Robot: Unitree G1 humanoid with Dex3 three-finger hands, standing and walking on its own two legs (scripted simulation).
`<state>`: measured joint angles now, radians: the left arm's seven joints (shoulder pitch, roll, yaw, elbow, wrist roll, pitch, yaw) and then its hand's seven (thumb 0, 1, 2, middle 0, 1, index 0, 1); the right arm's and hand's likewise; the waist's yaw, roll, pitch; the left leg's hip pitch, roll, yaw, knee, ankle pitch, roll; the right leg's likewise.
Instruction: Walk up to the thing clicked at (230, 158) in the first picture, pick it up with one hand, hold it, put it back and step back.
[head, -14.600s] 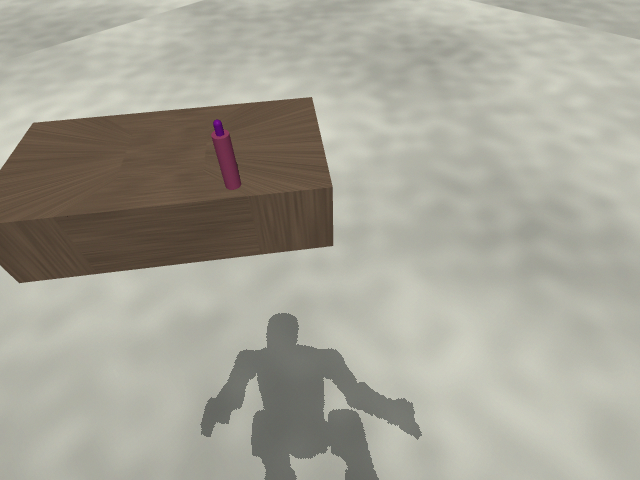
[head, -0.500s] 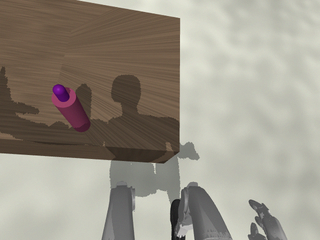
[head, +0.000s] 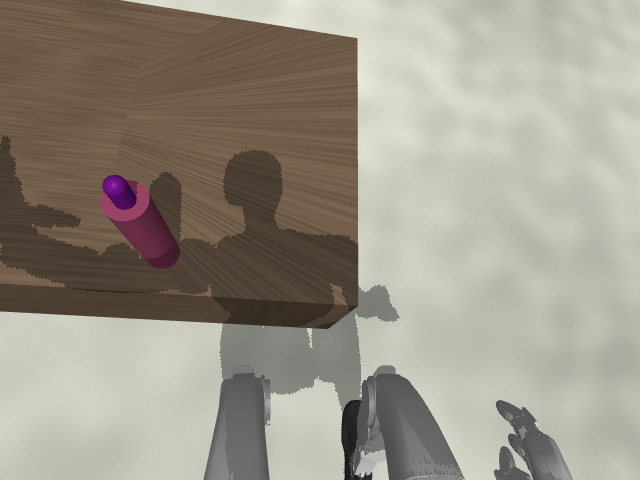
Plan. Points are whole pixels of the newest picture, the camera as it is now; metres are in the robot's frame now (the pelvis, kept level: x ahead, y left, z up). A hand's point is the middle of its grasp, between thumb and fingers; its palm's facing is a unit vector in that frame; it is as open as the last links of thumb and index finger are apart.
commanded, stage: go down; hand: left
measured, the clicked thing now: (142, 224) +0.46 +0.27 -0.16
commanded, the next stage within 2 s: none
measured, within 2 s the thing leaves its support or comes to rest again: neither
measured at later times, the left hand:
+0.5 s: hand out of the picture +0.36 +0.47 +0.07, palm faces +0.37 -0.93 +0.01, open 17.6 cm
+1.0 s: hand out of the picture +0.36 +0.47 +0.06, palm faces +0.36 -0.93 +0.02, open 17.5 cm
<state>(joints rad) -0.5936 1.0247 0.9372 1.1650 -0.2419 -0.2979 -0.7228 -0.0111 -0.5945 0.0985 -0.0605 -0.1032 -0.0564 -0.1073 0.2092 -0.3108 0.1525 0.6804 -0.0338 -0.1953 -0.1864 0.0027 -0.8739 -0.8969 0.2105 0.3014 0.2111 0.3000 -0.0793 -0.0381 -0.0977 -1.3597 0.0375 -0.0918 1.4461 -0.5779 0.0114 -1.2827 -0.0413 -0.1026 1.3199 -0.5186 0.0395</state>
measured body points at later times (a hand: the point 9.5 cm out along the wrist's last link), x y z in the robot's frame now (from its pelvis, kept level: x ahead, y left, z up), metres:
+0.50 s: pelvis +0.00 +0.00 +0.00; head +0.18 +0.07 +0.40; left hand +0.33 +0.52 +0.07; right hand +0.12 -0.27 -0.09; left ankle +0.04 +0.10 -0.59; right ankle +0.05 -0.16 -0.59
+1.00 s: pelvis +0.00 +0.00 -0.01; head +0.17 +0.08 +0.40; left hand +0.34 +0.52 +0.07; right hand +0.12 -0.27 -0.09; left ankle +0.04 +0.10 -0.59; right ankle +0.05 -0.16 -0.59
